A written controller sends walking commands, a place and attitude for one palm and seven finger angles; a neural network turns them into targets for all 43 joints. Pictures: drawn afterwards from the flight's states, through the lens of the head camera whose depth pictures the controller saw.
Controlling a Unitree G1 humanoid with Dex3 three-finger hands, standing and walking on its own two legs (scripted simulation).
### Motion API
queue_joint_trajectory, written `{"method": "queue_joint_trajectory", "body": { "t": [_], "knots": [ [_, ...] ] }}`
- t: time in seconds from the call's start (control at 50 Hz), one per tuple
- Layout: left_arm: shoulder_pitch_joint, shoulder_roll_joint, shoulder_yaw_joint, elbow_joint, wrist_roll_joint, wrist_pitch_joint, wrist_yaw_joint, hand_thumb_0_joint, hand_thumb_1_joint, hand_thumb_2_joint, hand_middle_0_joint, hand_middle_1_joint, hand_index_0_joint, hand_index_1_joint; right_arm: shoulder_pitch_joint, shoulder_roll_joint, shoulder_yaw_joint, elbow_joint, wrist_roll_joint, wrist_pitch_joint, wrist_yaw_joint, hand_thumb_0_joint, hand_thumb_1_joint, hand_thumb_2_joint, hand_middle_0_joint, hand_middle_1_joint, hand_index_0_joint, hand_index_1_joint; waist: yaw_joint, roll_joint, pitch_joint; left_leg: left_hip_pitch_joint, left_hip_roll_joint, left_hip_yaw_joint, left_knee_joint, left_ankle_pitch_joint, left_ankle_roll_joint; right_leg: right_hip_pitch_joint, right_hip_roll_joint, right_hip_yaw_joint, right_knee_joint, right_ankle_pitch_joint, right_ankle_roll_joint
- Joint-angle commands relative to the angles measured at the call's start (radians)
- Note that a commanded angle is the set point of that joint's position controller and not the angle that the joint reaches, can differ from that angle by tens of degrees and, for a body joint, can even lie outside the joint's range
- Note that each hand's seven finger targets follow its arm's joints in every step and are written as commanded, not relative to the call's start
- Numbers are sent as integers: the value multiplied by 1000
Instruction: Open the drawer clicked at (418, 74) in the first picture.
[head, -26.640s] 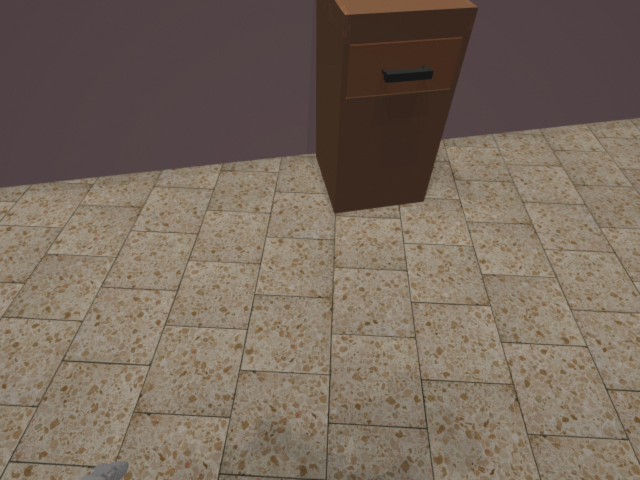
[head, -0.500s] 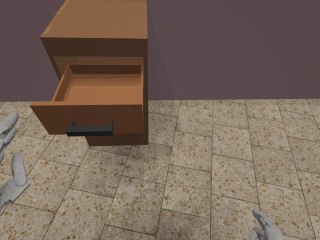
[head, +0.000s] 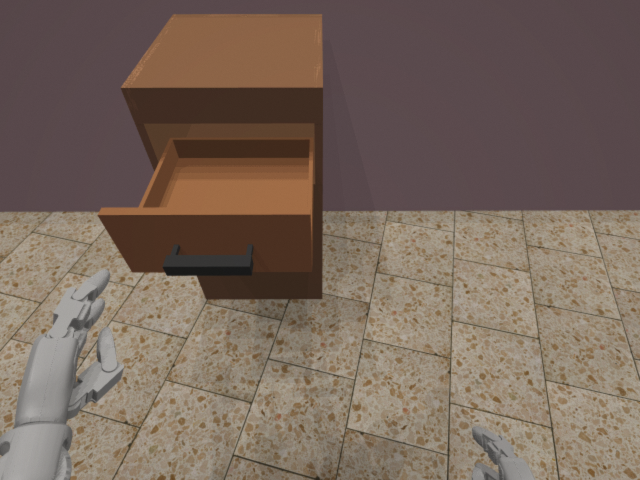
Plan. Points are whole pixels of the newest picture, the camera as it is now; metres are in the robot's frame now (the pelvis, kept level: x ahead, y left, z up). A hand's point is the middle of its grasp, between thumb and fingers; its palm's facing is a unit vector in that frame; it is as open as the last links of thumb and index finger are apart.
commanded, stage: let the arm hang, fingers relaxed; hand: left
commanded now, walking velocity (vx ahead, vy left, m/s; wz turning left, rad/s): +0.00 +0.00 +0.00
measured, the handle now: (211, 256) +0.52 +0.25 -0.11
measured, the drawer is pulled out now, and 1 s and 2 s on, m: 0.30 0.30 0.30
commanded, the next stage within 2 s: look to check the result in 1.02 s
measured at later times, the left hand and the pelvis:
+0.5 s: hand out of the picture -0.03 +0.20 -0.16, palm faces +0.01 -0.97 -0.24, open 7.2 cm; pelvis +0.00 +0.01 +0.01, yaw -1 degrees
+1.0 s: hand out of the picture -0.02 +0.16 -0.17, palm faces +0.02 -0.99 -0.17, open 7.3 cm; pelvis -0.01 +0.00 +0.01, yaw -1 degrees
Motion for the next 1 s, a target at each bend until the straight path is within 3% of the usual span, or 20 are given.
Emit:
{"method": "queue_joint_trajectory", "body": {
  "t": [0.0,0.02,0.04,0.06,0.1,0.12,0.14,0.22,0.28,0.38,0.46,0.56,0.6,0.7,0.78,0.82,0.96,0.98],
  "knots": [
    [-43,-34,-125,479,11,123,-57,0,900,900,-200,-300,-200,-300,43,-119,-33,-19,-15,41,2,0,-900,-900,200,300,200,300,-12,-197,-87,14,86,-108,-31,390,32,100,-77,62,-10,375,-32],
    [-68,-19,-126,552,9,126,-54,0,900,900,-200,-300,-200,-300,39,-121,-32,-12,-17,53,-2,0,-900,-900,200,300,200,300,-7,-212,-73,22,68,-97,-30,386,24,122,-92,83,-23,430,-43],
    [-100,-14,-130,627,7,132,-52,0,900,900,-200,-300,-200,-300,32,-117,-32,1,-18,63,-5,0,-900,-900,200,300,200,300,-8,-184,-49,42,63,-90,-51,401,18,114,-92,84,-23,449,-51],
    [-117,-11,-135,697,3,136,-49,0,900,900,-200,-300,-200,-300,36,-112,-26,24,-19,72,-10,0,-900,-900,200,300,200,300,-5,-117,-35,50,63,-85,-74,420,17,135,-91,84,-33,455,-45],
    [-147,-2,-147,833,-5,139,-47,0,900,900,-200,-300,-200,-300,38,-99,-14,76,-17,81,-16,0,-900,-900,200,300,200,300,0,11,-6,63,74,-90,-136,402,15,148,-72,86,-65,342,-35],
    [-150,-2,-153,895,-8,139,-48,0,900,900,-200,-300,-200,-300,37,-98,-9,100,-15,83,-19,0,-900,-900,200,300,200,300,3,44,2,71,80,-89,-155,381,16,156,-66,86,-86,292,-31],
    [-149,1,-156,946,-9,138,-48,0,900,900,-200,-300,-200,-300,36,-98,-8,119,-12,86,-22,0,-900,-900,200,300,200,300,5,38,19,77,86,-96,-167,356,20,149,-60,83,-109,251,-31],
    [-121,-41,-156,1092,-13,132,-51,0,900,900,-200,-300,-200,-300,83,-62,-4,202,-14,88,-34,0,-900,-900,200,300,200,300,4,157,7,98,85,-91,-212,240,23,176,-61,82,-175,186,-39],
    [-126,-47,-169,1160,-16,128,-52,0,900,900,-200,-300,-200,-300,136,-56,-6,248,-7,89,-39,0,-900,-900,200,300,200,300,-3,64,-9,136,96,-97,-214,277,25,183,-65,75,-192,224,-39],
    [-105,-59,-182,1244,-19,127,-47,0,900,900,-200,-300,-200,-300,191,-46,-4,311,-3,88,-46,0,-900,-900,200,300,200,300,-6,11,31,154,108,-92,-231,319,28,165,-68,64,-204,229,-37],
    [-85,-69,-189,1287,-19,127,-43,0,900,900,-200,-300,-200,-300,209,-30,-2,344,-2,89,-48,0,-900,-900,200,300,200,300,-6,-25,76,146,105,-87,-247,265,30,142,-71,67,-221,197,-37],
    [-75,-80,-192,1309,-17,127,-39,0,900,900,-200,-300,-200,-300,218,-15,-1,367,-3,91,-45,0,-900,-900,200,300,200,300,-6,-18,122,114,100,-88,-273,163,29,115,-67,77,-237,117,-34],
    [-71,-84,-192,1312,-17,126,-39,0,900,900,-200,-300,-200,-300,222,-8,-2,373,-3,89,-44,0,-900,-900,200,300,200,300,-5,-46,122,110,97,-87,-276,150,29,111,-68,77,-237,115,-34],
    [-69,-99,-189,1312,-14,125,-38,0,900,900,-200,-300,-200,-300,227,10,-6,380,-5,89,-43,0,-900,-900,200,300,200,300,-6,-20,149,86,93,-86,-288,84,25,86,-62,84,-239,86,-35],
    [-68,-110,-186,1309,-12,123,-38,0,900,900,-200,-300,-200,-300,229,18,-9,379,-7,87,-44,0,-900,-900,200,300,200,300,-6,-18,144,84,94,-84,-287,77,25,81,-62,82,-235,86,-35],
    [-65,-115,-185,1310,-13,121,-38,0,900,900,-200,-300,-200,-300,230,22,-8,379,-7,84,-46,0,-900,-900,200,300,200,300,-6,11,140,88,92,-83,-286,98,24,83,-61,87,-232,103,-37],
    [-60,-121,-182,1309,-13,118,-39,0,900,900,-200,-300,-200,-300,242,26,-11,373,-6,87,-47,0,-900,-900,200,300,200,300,-8,-25,140,87,95,-81,-276,86,23,74,-61,86,-242,84,-40],
    [-62,-118,-182,1308,-14,119,-39,0,900,900,-200,-300,-200,-300,244,26,-11,375,-7,88,-46,0,-900,-900,200,300,200,300,-6,-4,139,83,92,-79,-275,86,22,80,-63,87,-243,85,-40]
  ]
}}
